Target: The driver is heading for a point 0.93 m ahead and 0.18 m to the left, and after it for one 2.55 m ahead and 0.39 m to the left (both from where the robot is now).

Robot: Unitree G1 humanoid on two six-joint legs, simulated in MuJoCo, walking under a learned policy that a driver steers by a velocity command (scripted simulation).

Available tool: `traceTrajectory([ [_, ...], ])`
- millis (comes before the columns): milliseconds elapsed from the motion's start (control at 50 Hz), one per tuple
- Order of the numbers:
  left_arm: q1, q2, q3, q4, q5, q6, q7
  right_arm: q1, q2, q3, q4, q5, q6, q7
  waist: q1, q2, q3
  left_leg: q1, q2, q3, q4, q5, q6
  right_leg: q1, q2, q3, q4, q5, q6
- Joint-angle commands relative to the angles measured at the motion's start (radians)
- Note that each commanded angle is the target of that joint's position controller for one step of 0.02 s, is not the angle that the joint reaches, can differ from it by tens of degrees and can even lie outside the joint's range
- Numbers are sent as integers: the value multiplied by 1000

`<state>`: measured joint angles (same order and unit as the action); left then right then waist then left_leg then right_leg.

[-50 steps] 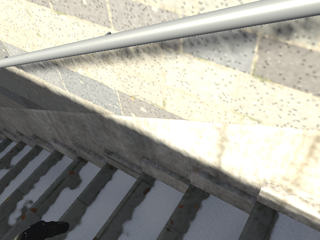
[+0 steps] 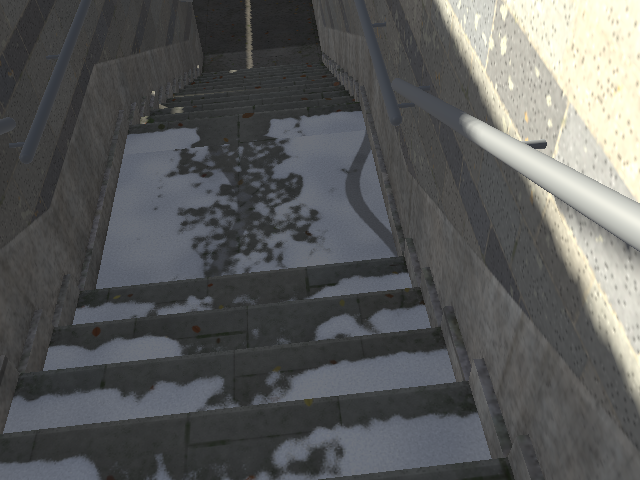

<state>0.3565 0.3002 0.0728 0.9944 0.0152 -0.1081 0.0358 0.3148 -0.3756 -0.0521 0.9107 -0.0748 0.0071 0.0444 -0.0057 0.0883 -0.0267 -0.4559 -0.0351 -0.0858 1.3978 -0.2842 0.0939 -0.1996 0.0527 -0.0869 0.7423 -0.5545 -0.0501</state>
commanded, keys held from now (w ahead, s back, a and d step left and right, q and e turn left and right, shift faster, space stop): w+q+shift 0.32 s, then w+shift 0.32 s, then shift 0.18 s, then e+shift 0.18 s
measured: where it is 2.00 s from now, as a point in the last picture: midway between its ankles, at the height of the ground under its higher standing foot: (323, 388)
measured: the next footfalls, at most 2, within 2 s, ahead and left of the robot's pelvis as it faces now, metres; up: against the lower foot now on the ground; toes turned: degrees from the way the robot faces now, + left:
left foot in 0.22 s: +0.27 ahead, +0.03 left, -0.15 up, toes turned +18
right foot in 0.52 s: +0.63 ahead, -0.12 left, -0.30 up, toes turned +31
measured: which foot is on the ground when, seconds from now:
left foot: up 0.00-0.20, down 0.22-0.52, up 0.54-0.82, down 0.84-1.00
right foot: down 0.00-0.20, up 0.22-0.50, down 0.52-0.82, up 0.84-1.00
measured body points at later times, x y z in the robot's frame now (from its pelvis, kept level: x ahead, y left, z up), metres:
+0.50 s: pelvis +0.46 -0.02 -0.22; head +0.45 -0.04 +0.22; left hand +0.44 +0.28 -0.32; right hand +0.59 -0.22 -0.38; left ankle +0.24 +0.02 -0.84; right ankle +0.61 -0.11 -0.94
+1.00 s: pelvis +0.84 +0.08 -0.44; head +0.87 +0.07 +0.00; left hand +0.79 +0.33 -0.57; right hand +0.97 -0.12 -0.60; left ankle +0.79 +0.15 -1.15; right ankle +0.94 -0.07 -1.08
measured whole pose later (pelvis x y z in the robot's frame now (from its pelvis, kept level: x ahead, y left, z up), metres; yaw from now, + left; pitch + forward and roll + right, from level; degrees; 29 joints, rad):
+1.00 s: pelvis +0.84 +0.08 -0.44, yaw +26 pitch +2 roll +2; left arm 0.30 0.21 0.01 0.87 0.08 -0.11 -0.06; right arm 0.34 -0.22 -0.02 0.93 -0.08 -0.09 0.08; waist 0.01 0.01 0.00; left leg -0.38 -0.04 0.13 0.76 -0.41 0.08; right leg -0.70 -0.08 0.13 1.26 -0.35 0.08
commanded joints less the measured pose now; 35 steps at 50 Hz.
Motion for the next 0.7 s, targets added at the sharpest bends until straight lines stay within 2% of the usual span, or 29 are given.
traceTrajectory([
  [20,89,145,21,3,-38,-77,24,-142,38,11,-119,12,5,8,20,-201,205,-263,99,-30,-256,156,-22,-19,-364,348,-170,803,-26],
  [40,28,174,27,-24,-15,-63,20,-138,-2,-1,-136,31,1,4,9,-237,146,-258,76,32,-212,119,-17,6,-377,335,-138,822,-54],
  [60,54,10,-11,8,-18,-63,18,-204,24,-1,-155,31,-33,10,6,-186,151,-224,92,-14,-433,466,24,-48,-276,203,-63,627,0],
  [80,46,-73,-39,23,-23,-58,19,-185,77,9,-154,49,-42,19,-31,-181,157,0,19,110,-641,733,30,-247,-186,10,-15,506,32],
  [100,20,-72,-47,4,-36,-52,24,-206,118,22,-143,60,-31,33,-24,-174,164,273,-48,258,-702,893,20,-447,-105,-114,-45,402,66],
  [120,60,-23,-36,11,-48,-47,32,-226,155,39,-146,57,-13,34,-16,-193,153,403,-102,313,-662,839,9,-518,-133,-124,-1,438,77],
  [140,77,30,-33,2,-40,-35,31,-198,123,35,-145,41,4,31,-28,-180,141,473,-146,362,-635,690,8,-485,-163,-110,66,711,75],
  [180,-58,140,-22,-68,-16,-14,18,198,-19,-26,-22,37,25,7,-262,-179,-63,906,-161,297,-509,543,135,-595,-218,-122,621,1298,150],
  [200,-142,171,-5,-86,-23,-1,32,349,-42,-31,27,51,19,-22,-409,85,-46,1038,-21,178,-749,646,242,-806,-142,-127,1214,417,138],
  [220,-258,151,8,-124,4,13,39,370,-134,-50,24,77,23,-45,-417,128,84,926,74,36,-838,657,251,-889,-55,-84,1410,-158,113],
  [240,-55,134,1,-186,-1,-6,31,313,-165,-37,16,63,9,-43,-202,-15,-8,1053,212,-223,-737,875,277,-1010,-140,65,1213,-98,84],
  [260,84,133,-7,-167,25,-16,19,231,-141,-42,-7,51,0,-50,-120,-171,-78,1016,282,-440,-784,485,344,-1015,-170,169,1075,-48,68],
  [280,87,155,3,-127,45,-12,-1,176,-88,-25,-22,59,-28,-36,-66,-294,39,769,259,-405,-852,357,305,-919,-196,200,811,63,33],
  [300,66,116,2,-172,45,13,-11,-77,-103,-31,-73,26,-59,-49,70,-223,86,425,301,-499,-958,96,311,-731,-212,295,497,73,59],
  [320,-11,127,3,-200,47,37,-9,-217,-112,-30,-132,12,-77,-63,102,-100,189,66,345,-630,-1044,-15,335,-548,-245,299,301,160,91],
  [340,45,129,1,-142,48,60,-3,-203,-105,-33,-120,-5,-98,-55,136,-102,112,-74,261,-493,-1010,148,318,-328,-203,190,389,451,109],
  [380,0,95,-7,-111,-11,63,-14,-129,11,-9,-79,51,-136,-52,138,-214,145,-292,70,-254,-825,-179,213,-83,-187,183,52,1025,97],
  [420,-29,48,-26,-91,-14,50,-56,-78,-12,-13,-40,79,-109,-47,98,-155,106,-296,-29,-91,-688,-169,131,113,-96,64,-30,1024,75],
  [460,140,53,-18,-59,-45,60,-33,-150,6,-9,-64,62,-85,-39,197,6,58,-329,-25,-82,-501,-67,70,317,-69,51,94,1024,59],
  [500,544,117,26,49,-23,74,3,-284,-30,-32,-81,12,-56,-47,426,-62,24,-268,-57,-6,64,310,47,517,-82,80,-115,816,39],
  [520,674,145,40,83,-9,67,-4,-390,36,-31,-101,25,-48,-64,515,-152,99,-313,-162,-31,607,73,45,473,-174,205,-239,767,-27],
  [540,575,147,16,86,13,53,-28,-354,162,2,-166,25,-54,-73,347,-332,196,-557,-228,-121,754,-355,102,398,-191,257,-30,949,90],
  [560,366,131,2,36,-2,41,-30,-69,257,32,-204,41,-81,-70,51,-459,144,-674,-144,-190,562,-222,134,383,-290,581,-61,876,99],
  [580,228,116,5,-6,-9,31,-34,26,228,40,-146,17,-73,-63,-39,-360,112,-698,-72,-134,538,-207,117,298,-380,780,-179,584,-1],
  [600,167,96,-6,-49,-6,-9,-26,-74,154,25,-117,-18,-88,-65,-12,-107,166,-685,-21,-218,330,-54,80,113,-399,736,-148,324,-99],
  [620,56,120,-14,-60,-5,-19,-6,-203,162,38,-162,-31,-91,-51,-47,-151,190,-633,4,-195,177,62,28,-139,-420,851,-182,101,-121],
  [640,-2,78,-40,-76,7,-24,6,-337,109,31,-201,-1,-89,-36,-30,-19,259,-473,10,-158,-70,199,-7,-382,-359,749,-209,65,-154],
  [660,-15,85,-37,-75,3,-28,13,-316,103,29,-171,22,-95,-28,-41,-38,239,-242,-38,-61,-233,331,-39,-520,-290,565,-195,211,-135],
  [700,118,164,-19,-30,-35,-28,4,-176,114,20,-93,-4,-75,-14,-32,-195,121,-42,-100,139,-118,281,-29,-422,-271,442,-87,702,-122],
])
Over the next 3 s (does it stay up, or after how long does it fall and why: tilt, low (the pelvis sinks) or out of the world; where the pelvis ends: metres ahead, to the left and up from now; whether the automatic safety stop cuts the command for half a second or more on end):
stays up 1.62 0.24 -0.80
